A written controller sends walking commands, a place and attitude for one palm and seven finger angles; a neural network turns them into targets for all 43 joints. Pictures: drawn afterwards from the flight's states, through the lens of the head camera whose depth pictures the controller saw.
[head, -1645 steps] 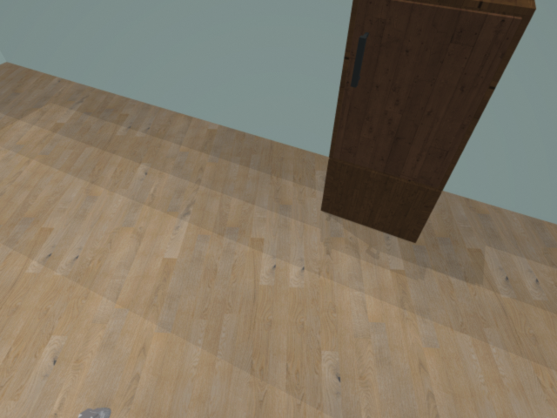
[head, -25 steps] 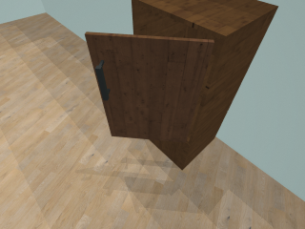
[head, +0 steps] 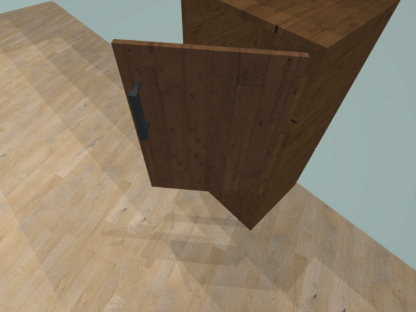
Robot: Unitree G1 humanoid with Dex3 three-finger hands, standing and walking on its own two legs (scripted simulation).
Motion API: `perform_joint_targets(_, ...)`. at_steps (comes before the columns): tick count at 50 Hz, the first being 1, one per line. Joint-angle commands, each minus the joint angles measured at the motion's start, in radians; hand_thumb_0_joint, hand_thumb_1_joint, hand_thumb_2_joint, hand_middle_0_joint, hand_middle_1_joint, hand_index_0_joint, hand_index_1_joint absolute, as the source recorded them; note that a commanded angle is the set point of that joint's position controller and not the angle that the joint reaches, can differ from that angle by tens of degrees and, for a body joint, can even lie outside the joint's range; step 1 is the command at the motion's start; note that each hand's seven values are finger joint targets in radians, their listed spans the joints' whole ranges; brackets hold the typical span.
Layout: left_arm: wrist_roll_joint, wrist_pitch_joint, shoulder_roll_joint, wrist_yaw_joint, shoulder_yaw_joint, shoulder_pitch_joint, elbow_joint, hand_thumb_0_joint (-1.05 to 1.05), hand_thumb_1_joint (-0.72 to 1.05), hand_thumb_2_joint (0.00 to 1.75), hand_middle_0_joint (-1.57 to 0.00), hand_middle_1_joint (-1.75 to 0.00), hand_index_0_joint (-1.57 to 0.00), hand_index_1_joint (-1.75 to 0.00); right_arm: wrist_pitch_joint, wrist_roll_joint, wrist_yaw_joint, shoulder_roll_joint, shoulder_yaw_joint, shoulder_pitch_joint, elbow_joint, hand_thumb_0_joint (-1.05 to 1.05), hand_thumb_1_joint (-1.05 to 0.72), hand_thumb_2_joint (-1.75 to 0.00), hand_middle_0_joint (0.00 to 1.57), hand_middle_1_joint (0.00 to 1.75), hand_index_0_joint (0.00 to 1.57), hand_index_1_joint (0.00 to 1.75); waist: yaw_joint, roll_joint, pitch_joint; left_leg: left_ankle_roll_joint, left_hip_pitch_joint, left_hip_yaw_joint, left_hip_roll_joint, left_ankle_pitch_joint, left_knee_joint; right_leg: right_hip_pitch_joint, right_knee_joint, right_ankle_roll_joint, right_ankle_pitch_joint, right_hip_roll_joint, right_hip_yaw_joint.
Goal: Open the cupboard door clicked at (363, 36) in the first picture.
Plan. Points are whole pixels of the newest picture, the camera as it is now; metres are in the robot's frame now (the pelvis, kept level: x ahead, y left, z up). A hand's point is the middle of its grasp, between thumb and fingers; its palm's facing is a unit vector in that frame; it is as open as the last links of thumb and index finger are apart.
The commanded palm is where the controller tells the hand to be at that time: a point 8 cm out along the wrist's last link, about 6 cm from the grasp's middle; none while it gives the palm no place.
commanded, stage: come to a stop and stand still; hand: left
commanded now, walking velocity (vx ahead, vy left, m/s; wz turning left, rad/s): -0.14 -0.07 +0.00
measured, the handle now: (141, 112) +0.56 +0.21 +0.02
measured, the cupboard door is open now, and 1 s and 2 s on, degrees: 42 42 42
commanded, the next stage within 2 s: look again from close up in 0.76 s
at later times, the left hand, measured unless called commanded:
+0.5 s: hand out of the picture +0.06 +0.18 -0.16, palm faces +0.00 -0.98 -0.22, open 7.3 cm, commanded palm none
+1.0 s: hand out of the picture +0.00 +0.18 -0.16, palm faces +0.01 -0.98 -0.22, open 7.4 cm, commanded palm none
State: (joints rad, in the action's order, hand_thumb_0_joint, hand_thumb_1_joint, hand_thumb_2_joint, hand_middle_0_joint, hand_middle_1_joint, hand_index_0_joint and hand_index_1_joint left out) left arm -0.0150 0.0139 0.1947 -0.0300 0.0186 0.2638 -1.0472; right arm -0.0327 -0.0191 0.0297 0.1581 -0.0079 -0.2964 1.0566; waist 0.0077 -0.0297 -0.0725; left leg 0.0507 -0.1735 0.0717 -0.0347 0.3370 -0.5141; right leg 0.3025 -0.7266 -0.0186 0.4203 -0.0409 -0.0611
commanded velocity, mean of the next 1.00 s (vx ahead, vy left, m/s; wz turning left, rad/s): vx -0.01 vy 0.00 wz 0.00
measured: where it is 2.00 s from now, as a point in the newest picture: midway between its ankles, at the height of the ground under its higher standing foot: outside the picture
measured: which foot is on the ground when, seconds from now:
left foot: down 0.00-1.00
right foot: up 0.00-0.02, down 0.04-1.00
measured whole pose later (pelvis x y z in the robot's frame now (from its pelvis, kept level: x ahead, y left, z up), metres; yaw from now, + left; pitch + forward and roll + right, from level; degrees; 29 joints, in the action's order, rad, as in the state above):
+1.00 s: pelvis -0.01 -0.01 +0.01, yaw +1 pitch -1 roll +1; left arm -0.01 -0.01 0.18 -0.03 -0.02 0.25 -1.11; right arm -0.02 -0.01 0.02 0.19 -0.02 -0.26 1.12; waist 0.01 0.00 -0.04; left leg 0.03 -0.12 0.05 -0.02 0.27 -0.41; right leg 0.21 -0.46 -0.02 0.24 -0.02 -0.07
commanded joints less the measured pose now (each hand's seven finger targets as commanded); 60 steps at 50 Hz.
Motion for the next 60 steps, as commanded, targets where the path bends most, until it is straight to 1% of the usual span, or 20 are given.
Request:
perform_joint_targets(1, 0.000, -0.044, 0.129, -0.009, 0.028, 0.093, 0.034, 0.00, 0.90, 0.90, -0.20, -0.30, -0.20, -0.30, -0.017, 0.016, 0.019, 0.143, 0.039, 0.000, -0.045, 0.00, -0.90, -0.90, 0.20, 0.30, 0.20, 0.30, 0.028, 0.004, 0.112, 0.017, -0.050, -0.130, 0.164, -0.564, 0.020, -0.220, 0.248, -0.028, -0.589, -0.093, 0.128)
perform_joint_targets(2, 0.002, -0.040, 0.125, -0.009, 0.020, 0.094, 0.032, 0.00, 0.90, 0.90, -0.20, -0.30, -0.20, -0.30, -0.009, 0.017, 0.016, 0.114, 0.039, -0.018, -0.040, 0.00, -0.90, -0.90, 0.20, 0.30, 0.20, 0.30, 0.012, -0.001, 0.111, -0.014, -0.072, -0.102, 0.121, -0.356, 0.035, -0.201, 0.209, -0.070, -0.727, -0.169, 0.174)
perform_joint_targets(3, 0.004, -0.036, 0.121, -0.009, 0.015, 0.069, 0.037, 0.00, 0.90, 0.90, -0.20, -0.30, -0.20, -0.30, 0.004, 0.014, 0.014, 0.083, 0.036, -0.027, -0.029, 0.00, -0.90, -0.90, 0.20, 0.30, 0.20, 0.30, -0.002, -0.031, 0.096, -0.029, -0.070, -0.091, 0.102, -0.297, 0.036, -0.175, 0.195, -0.088, -0.762, -0.183, 0.170)
perform_joint_targets(4, 0.002, -0.034, 0.117, -0.012, 0.017, 0.057, 0.040, 0.00, 0.90, 0.90, -0.20, -0.30, -0.20, -0.30, 0.012, 0.011, 0.014, 0.071, 0.033, -0.038, -0.019, 0.00, -0.90, -0.90, 0.20, 0.30, 0.20, 0.30, -0.004, -0.086, 0.108, -0.035, -0.060, -0.080, 0.102, -0.291, 0.026, -0.171, 0.194, -0.089, -0.781, -0.180, 0.167)
perform_joint_targets(5, 0.001, -0.032, 0.111, -0.014, 0.014, 0.045, 0.045, 0.00, 0.90, 0.90, -0.20, -0.30, -0.20, -0.30, 0.015, 0.011, 0.013, 0.065, 0.034, -0.045, -0.011, 0.00, -0.90, -0.90, 0.20, 0.30, 0.20, 0.30, -0.007, -0.106, 0.109, -0.037, -0.050, -0.080, 0.104, -0.317, 0.034, -0.170, 0.187, -0.088, -0.792, -0.168, 0.148)
perform_joint_targets(7, 0.003, -0.025, 0.106, -0.017, 0.015, 0.020, 0.063, 0.00, 0.90, 0.90, -0.20, -0.30, -0.20, -0.30, 0.014, 0.008, 0.013, 0.074, 0.035, -0.045, -0.005, 0.00, -0.90, -0.90, 0.20, 0.30, 0.20, 0.30, -0.006, -0.052, 0.119, -0.031, -0.023, -0.091, 0.124, -0.425, 0.055, -0.155, 0.167, -0.062, -0.732, -0.138, 0.123)
perform_joint_targets(9, 0.004, -0.021, 0.094, -0.018, 0.014, 0.000, 0.074, 0.00, 0.90, 0.90, -0.20, -0.30, -0.20, -0.30, 0.009, 0.005, 0.013, 0.086, 0.034, -0.024, -0.005, 0.00, -0.90, -0.90, 0.20, 0.30, 0.20, 0.30, 0.001, 0.012, 0.121, -0.018, 0.003, -0.111, 0.151, -0.495, 0.090, -0.137, 0.177, -0.033, -0.586, -0.097, 0.102)
perform_joint_targets(10, 0.002, -0.022, 0.094, -0.018, 0.013, -0.007, 0.078, 0.00, 0.90, 0.90, -0.20, -0.30, -0.20, -0.30, 0.006, 0.005, 0.012, 0.085, 0.033, -0.016, -0.003, 0.00, -0.90, -0.90, 0.20, 0.30, 0.20, 0.30, 0.003, 0.030, 0.110, -0.011, -0.004, -0.117, 0.155, -0.498, 0.101, -0.143, 0.194, -0.027, -0.543, -0.087, 0.100)
perform_joint_targets(12, 0.001, -0.021, 0.100, -0.015, 0.014, -0.016, 0.076, 0.00, 0.90, 0.90, -0.20, -0.30, -0.20, -0.30, 0.006, 0.005, 0.011, 0.092, 0.032, 0.002, -0.003, 0.00, -0.90, -0.90, 0.20, 0.30, 0.20, 0.30, 0.004, 0.021, 0.093, -0.013, -0.018, -0.118, 0.152, -0.420, 0.113, -0.139, 0.224, -0.026, -0.483, -0.085, 0.109)
perform_joint_targets(13, 0.003, -0.028, 0.106, -0.048, 0.014, 0.084, 0.034, 0.00, 0.90, 0.90, -0.20, -0.30, -0.20, -0.30, 0.008, 0.023, 0.001, 0.152, 0.047, 0.079, -0.074, 0.00, -0.90, -0.90, 0.20, 0.30, 0.20, 0.30, 0.030, 0.013, 0.103, -0.041, -0.037, -0.066, 0.175, -0.412, -0.063, -0.137, 0.233, -0.013, -0.693, -0.129, 0.132)
perform_joint_targets(14, 0.004, -0.042, 0.130, -0.041, 0.009, 0.030, 0.079, 0.00, 0.90, 0.90, -0.20, -0.30, -0.20, -0.30, 0.013, 0.013, -0.005, 0.089, 0.039, 0.021, -0.096, 0.00, -0.90, -0.90, 0.20, 0.30, 0.20, 0.30, -0.016, -0.001, 0.159, -0.044, -0.082, -0.082, 0.101, -0.131, -0.030, -0.178, 0.245, -0.056, -0.637, -0.173, 0.206)
perform_joint_targets(15, 0.006, -0.053, 0.135, -0.031, 0.007, -0.004, 0.090, 0.00, 0.90, 0.90, -0.20, -0.30, -0.20, -0.30, 0.019, 0.005, -0.010, 0.067, 0.031, 0.009, -0.099, 0.00, -0.90, -0.90, 0.20, 0.30, 0.20, 0.30, -0.022, -0.020, 0.160, -0.042, -0.080, -0.060, 0.082, -0.028, -0.008, -0.173, 0.266, -0.077, -0.581, -0.189, 0.206)
perform_joint_targets(17, 0.005, -0.053, 0.121, -0.020, 0.000, -0.045, 0.105, 0.00, 0.90, 0.90, -0.20, -0.30, -0.20, -0.30, 0.014, 0.003, -0.012, 0.075, 0.031, -0.019, -0.100, 0.00, -0.90, -0.90, 0.20, 0.30, 0.20, 0.30, -0.041, 0.055, 0.092, -0.028, -0.039, -0.099, 0.097, -0.132, 0.044, -0.075, 0.268, -0.072, -0.411, -0.139, 0.166)
perform_joint_targets(19, 0.006, -0.049, 0.111, -0.014, -0.003, -0.048, 0.105, 0.00, 0.90, 0.90, -0.20, -0.30, -0.20, -0.30, 0.007, 0.001, -0.008, 0.107, 0.029, -0.005, -0.107, 0.00, -0.90, -0.90, 0.20, 0.30, 0.20, 0.30, -0.027, 0.086, 0.047, -0.009, -0.056, -0.140, 0.137, -0.246, 0.093, -0.079, 0.256, -0.047, -0.360, -0.081, 0.121)
perform_joint_targets(20, 0.003, -0.051, 0.119, -0.011, -0.002, -0.044, 0.100, 0.00, 0.90, 0.90, -0.20, -0.30, -0.20, -0.30, 0.001, 0.001, -0.006, 0.120, 0.031, 0.002, -0.108, 0.00, -0.90, -0.90, 0.20, 0.30, 0.20, 0.30, -0.019, 0.082, 0.047, -0.004, -0.054, -0.141, 0.145, -0.296, 0.097, -0.097, 0.255, -0.043, -0.382, -0.074, 0.108)
perform_joint_targets(22, 0.007, -0.046, 0.117, -0.008, -0.001, -0.039, 0.093, 0.00, 0.90, 0.90, -0.20, -0.30, -0.20, -0.30, 0.000, 0.001, -0.004, 0.141, 0.029, 0.014, -0.112, 0.00, -0.90, -0.90, 0.20, 0.30, 0.20, 0.30, -0.015, 0.072, 0.040, -0.003, -0.061, -0.145, 0.146, -0.234, 0.126, -0.108, 0.272, -0.039, -0.313, -0.068, 0.107)
perform_joint_targets(25, 0.004, -0.042, 0.115, -0.002, -0.004, -0.038, 0.085, 0.00, 0.90, 0.90, -0.20, -0.30, -0.20, -0.30, 0.001, 0.000, -0.005, 0.142, 0.026, 0.024, -0.105, 0.00, -0.90, -0.90, 0.20, 0.30, 0.20, 0.30, -0.013, 0.041, -0.015, 0.001, -0.085, -0.146, 0.138, -0.130, 0.166, -0.090, 0.313, -0.035, -0.231, -0.064, 0.115)
perform_joint_targets(28, 0.006, -0.043, 0.121, 0.001, -0.005, -0.029, 0.074, 0.00, 0.90, 0.90, -0.20, -0.30, -0.20, -0.30, 0.000, 0.000, -0.008, 0.154, 0.023, 0.020, -0.090, 0.00, -0.90, -0.90, 0.20, 0.30, 0.20, 0.30, -0.015, 0.026, -0.001, 0.000, -0.078, -0.144, 0.131, -0.081, 0.182, -0.091, 0.338, -0.034, -0.178, -0.067, 0.128)
perform_joint_targets(33, 0.007, -0.047, 0.125, 0.003, -0.005, -0.017, 0.050, 0.00, 0.90, 0.90, -0.20, -0.30, -0.20, -0.30, -0.005, 0.002, -0.008, 0.159, 0.018, 0.012, -0.058, 0.00, -0.90, -0.90, 0.20, 0.30, 0.20, 0.30, -0.013, 0.021, 0.033, -0.001, -0.051, -0.137, 0.132, -0.112, 0.189, -0.117, 0.343, -0.033, -0.215, -0.075, 0.126)
perform_joint_targets(60, 0.005, -0.049, 0.099, -0.003, -0.008, 0.015, -0.028, 0.00, 0.90, 0.90, -0.20, -0.30, -0.20, -0.30, -0.009, 0.006, 0.005, 0.112, 0.009, -0.006, 0.052, 0.00, -0.90, -0.90, 0.20, 0.30, 0.20, 0.30, -0.003, 0.027, 0.025, -0.013, -0.016, -0.119, 0.142, -0.245, 0.176, -0.162, 0.327, -0.034, -0.402, -0.087, 0.105)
